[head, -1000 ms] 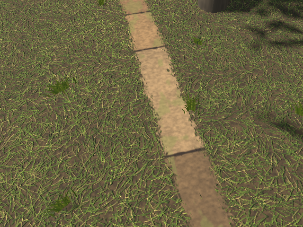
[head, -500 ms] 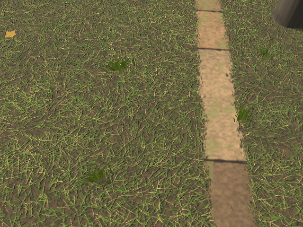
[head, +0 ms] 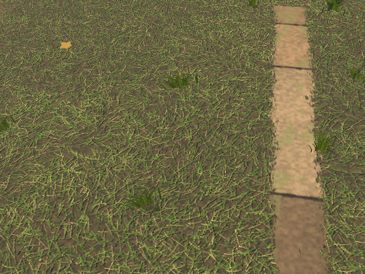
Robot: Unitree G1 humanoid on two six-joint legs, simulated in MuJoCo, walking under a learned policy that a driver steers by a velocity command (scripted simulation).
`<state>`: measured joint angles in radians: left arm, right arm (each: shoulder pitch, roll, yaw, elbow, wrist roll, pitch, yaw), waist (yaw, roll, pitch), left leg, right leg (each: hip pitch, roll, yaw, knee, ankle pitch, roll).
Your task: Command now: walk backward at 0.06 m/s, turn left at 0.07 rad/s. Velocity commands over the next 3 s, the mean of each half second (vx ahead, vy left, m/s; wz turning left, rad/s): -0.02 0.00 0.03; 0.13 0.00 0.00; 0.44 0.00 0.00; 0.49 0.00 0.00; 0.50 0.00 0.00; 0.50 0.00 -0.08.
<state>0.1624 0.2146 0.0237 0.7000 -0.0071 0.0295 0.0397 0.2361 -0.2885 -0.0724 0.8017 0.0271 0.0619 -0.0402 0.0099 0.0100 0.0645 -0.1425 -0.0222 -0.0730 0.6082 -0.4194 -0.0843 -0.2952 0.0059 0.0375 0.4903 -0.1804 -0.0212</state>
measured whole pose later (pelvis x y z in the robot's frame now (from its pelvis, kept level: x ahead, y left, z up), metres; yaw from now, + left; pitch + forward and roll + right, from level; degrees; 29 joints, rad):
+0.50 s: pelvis -0.01 +0.03 +0.00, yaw +0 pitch -2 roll +0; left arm 0.22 0.25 0.05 0.89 0.01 0.00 0.04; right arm 0.28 -0.22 -0.02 0.94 0.00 -0.02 -0.02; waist 0.01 0.00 0.04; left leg -0.08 -0.04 -0.04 0.46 -0.35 0.03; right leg -0.29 -0.01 0.05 0.47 -0.16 0.03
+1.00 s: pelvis +0.07 -0.02 -0.01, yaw +0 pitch -1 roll +0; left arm 0.20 0.27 0.06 0.96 -0.02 -0.10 -0.02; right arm 0.39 -0.27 -0.04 1.00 0.03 -0.05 -0.02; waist -0.01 0.04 0.03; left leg -0.14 0.00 -0.09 0.81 -0.49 0.01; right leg -0.28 0.02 -0.06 0.58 -0.28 -0.05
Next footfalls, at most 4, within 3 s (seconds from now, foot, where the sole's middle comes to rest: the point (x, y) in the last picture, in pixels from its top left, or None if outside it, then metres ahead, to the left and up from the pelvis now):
0.04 left None -0.03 0.13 -0.78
1.46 left None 0.48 0.11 -0.78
2.00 right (231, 199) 0.77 -0.13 -0.78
2.54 left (176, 141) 1.08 0.10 -0.78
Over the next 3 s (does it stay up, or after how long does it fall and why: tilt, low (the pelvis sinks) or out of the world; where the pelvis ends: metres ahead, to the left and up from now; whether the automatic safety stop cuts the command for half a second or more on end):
stays up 1.16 -0.01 0.00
